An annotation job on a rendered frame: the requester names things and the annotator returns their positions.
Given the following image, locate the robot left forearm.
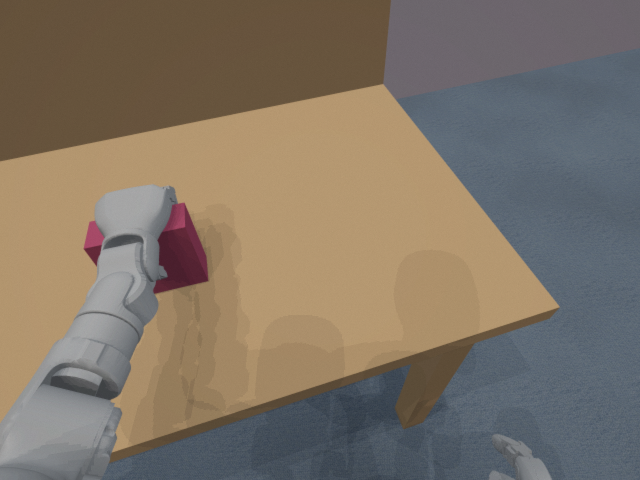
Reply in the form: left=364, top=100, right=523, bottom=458
left=0, top=228, right=159, bottom=450

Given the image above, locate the sponge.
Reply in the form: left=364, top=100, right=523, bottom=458
left=84, top=203, right=208, bottom=294

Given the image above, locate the left robot upper arm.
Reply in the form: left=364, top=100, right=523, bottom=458
left=0, top=384, right=122, bottom=480

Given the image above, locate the table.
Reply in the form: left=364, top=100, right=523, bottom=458
left=0, top=0, right=560, bottom=463

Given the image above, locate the robot left hand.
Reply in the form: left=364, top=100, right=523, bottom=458
left=95, top=184, right=178, bottom=281

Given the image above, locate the robot right hand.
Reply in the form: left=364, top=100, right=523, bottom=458
left=488, top=434, right=552, bottom=480

